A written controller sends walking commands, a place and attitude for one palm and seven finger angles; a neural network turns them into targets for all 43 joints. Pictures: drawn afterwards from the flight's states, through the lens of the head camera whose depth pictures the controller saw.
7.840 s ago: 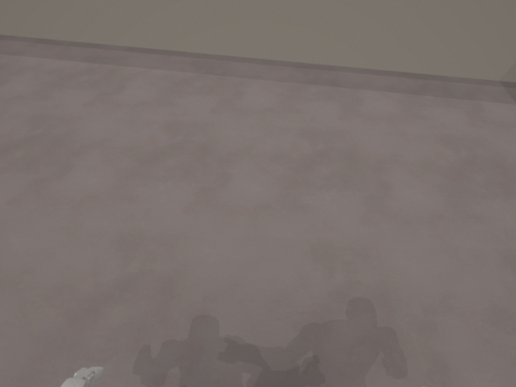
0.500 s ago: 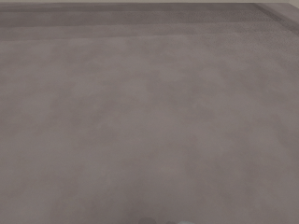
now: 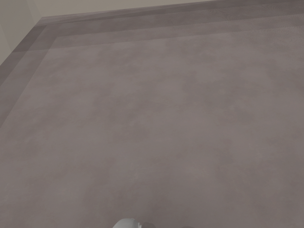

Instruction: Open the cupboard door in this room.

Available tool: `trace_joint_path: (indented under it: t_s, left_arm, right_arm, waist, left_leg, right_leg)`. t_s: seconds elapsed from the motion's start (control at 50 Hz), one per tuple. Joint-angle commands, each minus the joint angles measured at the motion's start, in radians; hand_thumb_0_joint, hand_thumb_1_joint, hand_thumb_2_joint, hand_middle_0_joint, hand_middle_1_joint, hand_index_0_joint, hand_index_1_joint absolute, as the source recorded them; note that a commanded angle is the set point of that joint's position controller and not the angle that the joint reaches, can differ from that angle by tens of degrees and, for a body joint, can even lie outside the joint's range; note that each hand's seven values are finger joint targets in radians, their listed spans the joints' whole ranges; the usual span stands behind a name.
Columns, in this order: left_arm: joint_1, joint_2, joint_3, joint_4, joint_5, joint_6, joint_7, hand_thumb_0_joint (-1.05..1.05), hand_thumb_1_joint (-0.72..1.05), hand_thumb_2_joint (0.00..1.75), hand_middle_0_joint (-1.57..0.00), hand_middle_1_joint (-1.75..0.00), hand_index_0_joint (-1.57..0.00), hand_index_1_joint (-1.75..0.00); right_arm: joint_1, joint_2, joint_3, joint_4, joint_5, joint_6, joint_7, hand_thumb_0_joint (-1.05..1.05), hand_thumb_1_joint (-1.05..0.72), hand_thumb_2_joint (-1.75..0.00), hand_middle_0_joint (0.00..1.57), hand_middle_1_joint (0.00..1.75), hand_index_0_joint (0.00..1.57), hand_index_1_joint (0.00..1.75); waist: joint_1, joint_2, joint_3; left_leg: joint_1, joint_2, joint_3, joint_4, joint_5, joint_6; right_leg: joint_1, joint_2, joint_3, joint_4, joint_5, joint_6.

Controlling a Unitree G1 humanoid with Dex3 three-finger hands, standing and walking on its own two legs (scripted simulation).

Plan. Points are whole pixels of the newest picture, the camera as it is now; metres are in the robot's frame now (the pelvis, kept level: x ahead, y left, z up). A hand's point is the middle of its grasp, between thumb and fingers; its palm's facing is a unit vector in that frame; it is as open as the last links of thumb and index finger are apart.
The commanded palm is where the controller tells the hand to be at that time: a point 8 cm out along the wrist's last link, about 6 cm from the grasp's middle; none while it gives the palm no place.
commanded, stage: turn or walk to find it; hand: left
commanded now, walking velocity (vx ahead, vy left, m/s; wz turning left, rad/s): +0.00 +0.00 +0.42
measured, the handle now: out of the picture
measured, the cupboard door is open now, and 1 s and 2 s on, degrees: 0 0 0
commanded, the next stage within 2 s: none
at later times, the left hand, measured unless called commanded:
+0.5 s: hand out of the picture -0.05 +0.28 -0.18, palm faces +0.27 -0.93 -0.24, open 7.4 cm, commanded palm none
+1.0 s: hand out of the picture -0.06 +0.20 -0.14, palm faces +0.41 -0.87 -0.28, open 7.4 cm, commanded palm none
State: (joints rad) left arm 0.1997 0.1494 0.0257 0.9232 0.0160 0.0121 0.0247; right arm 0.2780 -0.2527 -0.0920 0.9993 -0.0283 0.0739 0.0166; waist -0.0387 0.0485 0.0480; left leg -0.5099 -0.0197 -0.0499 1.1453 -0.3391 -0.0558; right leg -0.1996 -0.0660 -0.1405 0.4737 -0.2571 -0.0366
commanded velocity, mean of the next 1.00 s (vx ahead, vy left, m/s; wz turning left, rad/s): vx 0.00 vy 0.00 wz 0.42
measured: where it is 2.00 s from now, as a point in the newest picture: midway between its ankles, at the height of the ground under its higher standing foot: outside the picture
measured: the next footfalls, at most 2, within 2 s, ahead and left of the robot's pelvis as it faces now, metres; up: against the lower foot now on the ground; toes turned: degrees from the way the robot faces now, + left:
left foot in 0.30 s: -0.01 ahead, +0.16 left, +0.00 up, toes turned +13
right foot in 0.82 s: +0.02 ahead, -0.07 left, +0.00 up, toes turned +17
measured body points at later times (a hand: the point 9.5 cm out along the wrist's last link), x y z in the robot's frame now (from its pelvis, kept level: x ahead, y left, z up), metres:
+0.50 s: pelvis -0.04 +0.06 +0.00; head -0.02 +0.09 +0.45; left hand -0.06 +0.33 -0.16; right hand +0.12 -0.16 -0.13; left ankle -0.05 +0.15 -0.74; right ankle -0.02 -0.10 -0.67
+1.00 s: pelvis -0.06 -0.01 +0.00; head -0.03 -0.04 +0.45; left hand -0.08 +0.25 -0.12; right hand +0.06 -0.24 -0.17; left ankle -0.13 +0.13 -0.65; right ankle -0.02 -0.09 -0.74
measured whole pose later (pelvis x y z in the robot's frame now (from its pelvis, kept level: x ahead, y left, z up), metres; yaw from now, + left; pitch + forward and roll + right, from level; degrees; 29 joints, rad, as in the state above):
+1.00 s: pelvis -0.06 -0.01 +0.00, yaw +25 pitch -1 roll +2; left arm 0.19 0.16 0.02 0.92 0.02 0.02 0.02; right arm 0.28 -0.25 -0.09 1.00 -0.03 0.08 0.02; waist -0.04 0.05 0.06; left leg -0.52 -0.02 -0.05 1.16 -0.35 -0.05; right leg -0.21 -0.07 -0.14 0.49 -0.26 -0.03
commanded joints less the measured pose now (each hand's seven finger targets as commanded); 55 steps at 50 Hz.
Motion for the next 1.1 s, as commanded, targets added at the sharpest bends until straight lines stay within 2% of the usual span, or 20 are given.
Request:
trace_joint_path:
  t_s: [0.0,0.16,0.24,0.26,0.28,0.3,0.32,0.34,0.38,0.42,0.64,0.74,0.76,0.78,0.8,0.82,0.86,0.9,0.96,1.08]
  left_arm:
    - [0.037,0.189,0.049,-0.049,0.0,-0.029,0.012,0.0,0.9,0.9,-0.2,-0.3,-0.2,-0.3]
    - [0.104,0.252,0.069,-0.008,0.018,-0.016,0.008,0.0,0.9,0.9,-0.2,-0.3,-0.2,-0.3]
    - [0.062,0.26,0.074,0.001,0.007,-0.007,0.005,0.0,0.9,0.9,-0.2,-0.3,-0.2,-0.3]
    - [0.063,0.237,0.068,-0.006,-0.002,0.001,0.002,0.0,0.9,0.9,-0.2,-0.3,-0.2,-0.3]
    - [0.073,0.174,0.057,-0.038,-0.009,0.007,-0.003,0.0,0.9,0.9,-0.2,-0.3,-0.2,-0.3]
    - [0.006,0.152,0.038,-0.066,-0.001,0.018,-0.002,0.0,0.9,0.9,-0.2,-0.3,-0.2,-0.3]
    - [-0.013,0.172,0.047,-0.068,0.001,0.024,-0.003,0.0,0.9,0.9,-0.2,-0.3,-0.2,-0.3]
    - [-0.02,0.161,0.05,-0.047,0.006,0.033,-0.001,0.0,0.9,0.9,-0.2,-0.3,-0.2,-0.3]
    - [-0.027,0.183,0.055,-0.027,0.004,0.031,-0.01,0.0,0.9,0.9,-0.2,-0.3,-0.2,-0.3]
    - [0.007,0.174,0.053,-0.009,0.004,0.024,-0.015,0.0,0.9,0.9,-0.2,-0.3,-0.2,-0.3]
    - [-0.074,0.152,0.043,-0.064,-0.004,0.019,-0.005,0.0,0.9,0.9,-0.2,-0.3,-0.2,-0.3]
    - [0.029,0.153,0.045,-0.044,-0.01,0.006,0.0,0.0,0.9,0.9,-0.2,-0.3,-0.2,-0.3]
    - [0.072,0.165,0.05,-0.037,-0.009,-0.002,0.003,0.0,0.9,0.9,-0.2,-0.3,-0.2,-0.3]
    - [0.089,0.229,0.063,-0.035,0.003,-0.012,0.009,0.0,0.9,0.9,-0.2,-0.3,-0.2,-0.3]
    - [0.094,0.308,0.079,-0.045,0.013,-0.015,0.013,0.0,0.9,0.9,-0.2,-0.3,-0.2,-0.3]
    - [0.071,0.3,0.07,-0.064,0.003,-0.008,0.014,0.0,0.9,0.9,-0.2,-0.3,-0.2,-0.3]
    - [-0.057,0.24,0.068,-0.091,0.0,-0.009,0.017,0.0,0.9,0.9,-0.2,-0.3,-0.2,-0.3]
    - [-0.094,0.195,0.048,-0.098,-0.002,-0.017,0.01,0.0,0.9,0.9,-0.2,-0.3,-0.2,-0.3]
    - [-0.041,0.187,0.046,-0.08,-0.001,-0.025,0.011,0.0,0.9,0.9,-0.2,-0.3,-0.2,-0.3]
    - [0.055,0.221,0.057,-0.039,0.011,-0.019,0.011,0.0,0.9,0.9,-0.2,-0.3,-0.2,-0.3]
  right_arm:
    - [-0.026,-0.052,-0.009,-0.059,0.004,-0.012,-0.003,0.0,-0.9,-0.9,0.2,0.3,0.2,0.3]
    - [-0.132,-0.028,0.017,-0.087,0.018,-0.03,-0.005,0.0,-0.9,-0.9,0.2,0.3,0.2,0.3]
    - [-0.048,-0.045,0.018,-0.067,0.021,-0.048,-0.009,0.0,-0.9,-0.9,0.2,0.3,0.2,0.3]
    - [-0.013,-0.085,0.011,-0.062,0.019,-0.058,-0.008,0.0,-0.9,-0.9,0.2,0.3,0.2,0.3]
    - [0.009,-0.184,-0.011,-0.067,0.01,-0.067,-0.013,0.0,-0.9,-0.9,0.2,0.3,0.2,0.3]
    - [0.042,-0.24,-0.023,-0.058,0.011,-0.057,-0.02,0.0,-0.9,-0.9,0.2,0.3,0.2,0.3]
    - [0.027,-0.225,-0.018,-0.059,0.006,-0.052,-0.021,0.0,-0.9,-0.9,0.2,0.3,0.2,0.3]
    - [-0.019,-0.189,-0.008,-0.064,0.005,-0.058,-0.03,0.0,-0.9,-0.9,0.2,0.3,0.2,0.3]
    - [-0.099,-0.149,0.009,-0.089,0.006,-0.059,-0.037,0.0,-0.9,-0.9,0.2,0.3,0.2,0.3]
    - [-0.101,-0.142,0.012,-0.093,0.01,-0.068,-0.038,0.0,-0.9,-0.9,0.2,0.3,0.2,0.3]
    - [-0.025,-0.147,-0.007,-0.09,0.003,-0.058,-0.032,0.0,-0.9,-0.9,0.2,0.3,0.2,0.3]
    - [-0.07,-0.142,-0.014,-0.105,0.006,-0.05,-0.026,0.0,-0.9,-0.9,0.2,0.3,0.2,0.3]
    - [-0.078,-0.125,-0.013,-0.11,0.011,-0.05,-0.024,0.0,-0.9,-0.9,0.2,0.3,0.2,0.3]
    - [-0.057,-0.071,-0.007,-0.117,0.02,-0.048,-0.018,0.0,-0.9,-0.9,0.2,0.3,0.2,0.3]
    - [-0.073,-0.026,0.002,-0.145,0.018,-0.049,-0.018,0.0,-0.9,-0.9,0.2,0.3,0.2,0.3]
    - [-0.09,-0.083,-0.014,-0.14,0.008,-0.039,-0.018,0.0,-0.9,-0.9,0.2,0.3,0.2,0.3]
    - [-0.049,-0.082,-0.023,-0.1,0.003,-0.015,-0.009,0.0,-0.9,-0.9,0.2,0.3,0.2,0.3]
    - [0.007,-0.061,-0.017,-0.062,0.0,-0.01,-0.001,0.0,-0.9,-0.9,0.2,0.3,0.2,0.3]
    - [0.022,-0.051,-0.013,-0.051,0.003,-0.009,0.001,0.0,-0.9,-0.9,0.2,0.3,0.2,0.3]
    - [-0.085,-0.046,0.0,-0.073,0.007,-0.012,0.0,0.0,-0.9,-0.9,0.2,0.3,0.2,0.3]
  waist:
    - [0.044,-0.202,-0.028]
    - [0.095,-0.252,-0.06]
    - [0.037,-0.218,-0.114]
    - [0.013,-0.103,-0.138]
    - [0.0,0.179,-0.142]
    - [-0.027,0.238,-0.112]
    - [-0.02,0.133,-0.093]
    - [-0.006,0.209,-0.071]
    - [0.017,0.152,0.004]
    - [0.031,0.1,-0.027]
    - [-0.005,0.104,-0.063]
    - [0.048,0.09,-0.094]
    - [0.072,0.044,-0.118]
    - [0.077,-0.125,-0.128]
    - [0.093,-0.366,-0.086]
    - [0.09,-0.27,-0.068]
    - [0.029,-0.227,-0.001]
    - [-0.004,-0.166,0.018]
    - [0.012,-0.199,-0.007]
    - [0.07,-0.213,-0.002]
  left_leg:
    - [-0.075,0.047,0.01,0.018,-0.001,-0.027]
    - [0.075,0.053,0.102,-0.352,-0.139,-0.012]
    - [0.295,0.043,0.133,-0.67,0.075,0.011]
    - [0.424,0.084,0.079,-0.774,0.209,0.03]
    - [0.55,0.322,-0.232,-0.82,0.465,0.126]
    - [0.489,0.432,-0.307,-0.826,0.664,0.227]
    - [0.418,0.432,-0.245,-0.819,0.546,0.259]
    - [0.364,0.36,-0.224,-0.846,0.461,0.227]
    - [0.32,0.291,-0.18,-0.85,0.417,0.202]
    - [0.378,0.253,-0.141,-0.83,0.514,0.194]
    - [0.388,0.253,-0.279,-0.815,0.447,0.235]
    - [0.235,0.193,-0.296,-0.747,0.382,0.192]
    - [0.168,0.153,-0.268,-0.696,0.302,0.154]
    - [0.002,0.063,-0.181,-0.572,0.099,0.092]
    - [-0.13,-0.066,-0.015,-0.331,-0.192,0.028]
    - [-0.076,-0.025,-0.049,-0.148,-0.227,0.034]
    - [-0.052,0.011,-0.057,0.018,-0.119,0.032]
    - [-0.046,0.022,-0.018,0.086,-0.018,0.012]
    - [-0.061,0.037,0.006,0.082,0.028,-0.013]
    - [-0.015,0.067,0.051,-0.13,-0.072,-0.024]
  right_leg:
    - [0.097,-0.241,0.152,-0.178,0.211,-0.068]
    - [0.138,-0.298,0.122,-0.094,0.397,-0.111]
    - [0.069,-0.273,0.038,0.049,0.384,-0.035]
    - [-0.032,-0.227,-0.01,0.165,0.277,0.019]
    - [-0.291,-0.1,-0.055,0.358,-0.114,0.094]
    - [-0.348,-0.053,0.014,0.499,-0.391,0.111]
    - [-0.318,-0.066,0.065,0.579,-0.356,0.095]
    - [-0.334,-0.072,0.103,0.603,-0.299,0.097]
    - [-0.345,-0.063,0.117,0.641,-0.189,0.104]
    - [-0.345,-0.048,0.11,0.637,-0.141,0.115]
    - [-0.262,-0.001,0.127,0.389,-0.197,0.119]
    - [-0.004,0.04,0.1,0.07,-0.037,0.098]
    - [0.106,0.014,0.111,-0.075,0.052,0.095]
    - [0.247,-0.14,0.257,-0.173,-0.003,0.051]
    - [0.227,-0.376,0.504,-0.227,0.036,-0.058]
    - [0.058,-0.422,0.481,-0.241,0.026,-0.117]
    - [-0.064,-0.321,0.366,-0.268,-0.11,-0.089]
    - [-0.065,-0.233,0.211,-0.224,0.006,-0.048]
    - [0.009,-0.22,0.141,-0.207,0.081,-0.041]
    - [0.059,-0.279,0.141,-0.186,0.129,-0.084]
